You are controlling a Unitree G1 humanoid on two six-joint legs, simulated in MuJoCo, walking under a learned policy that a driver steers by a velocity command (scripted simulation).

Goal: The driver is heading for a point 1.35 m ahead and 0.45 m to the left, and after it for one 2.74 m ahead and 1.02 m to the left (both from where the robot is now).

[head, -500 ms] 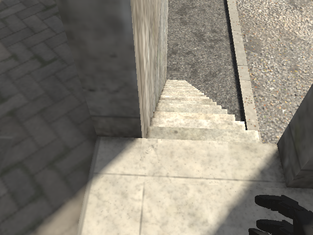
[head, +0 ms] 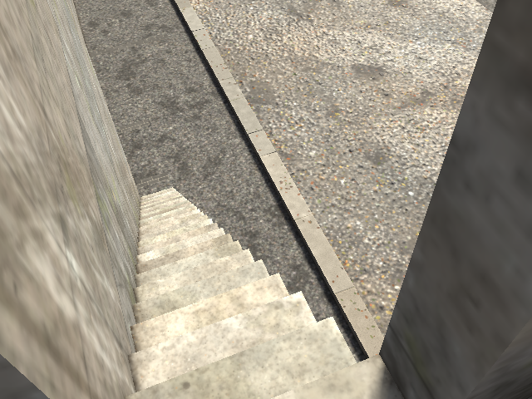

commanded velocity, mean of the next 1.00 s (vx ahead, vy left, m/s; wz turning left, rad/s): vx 0.22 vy -0.02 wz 0.55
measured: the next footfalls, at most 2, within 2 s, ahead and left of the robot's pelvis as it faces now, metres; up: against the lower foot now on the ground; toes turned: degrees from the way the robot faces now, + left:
left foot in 0.34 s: +0.31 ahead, +0.09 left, +0.00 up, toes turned -3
right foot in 0.60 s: +0.24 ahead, -0.10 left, +0.00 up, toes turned +17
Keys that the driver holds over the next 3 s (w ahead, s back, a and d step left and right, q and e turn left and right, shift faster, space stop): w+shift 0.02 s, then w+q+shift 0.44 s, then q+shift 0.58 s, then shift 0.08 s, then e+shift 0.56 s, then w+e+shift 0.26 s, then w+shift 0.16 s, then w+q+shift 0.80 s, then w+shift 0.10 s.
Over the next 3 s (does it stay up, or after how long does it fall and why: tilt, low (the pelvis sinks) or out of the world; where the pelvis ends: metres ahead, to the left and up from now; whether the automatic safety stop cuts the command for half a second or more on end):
stays up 0.56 0.16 -0.18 its command is cut before an obstacle after 2.1 s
